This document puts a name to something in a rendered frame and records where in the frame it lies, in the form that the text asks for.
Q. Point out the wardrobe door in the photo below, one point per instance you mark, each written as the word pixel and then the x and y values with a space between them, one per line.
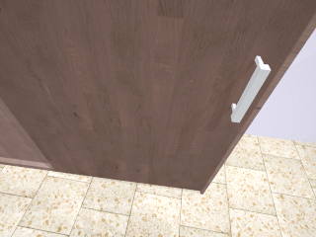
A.
pixel 140 90
pixel 15 143

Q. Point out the handle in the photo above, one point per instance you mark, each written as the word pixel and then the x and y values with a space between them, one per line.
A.
pixel 257 80

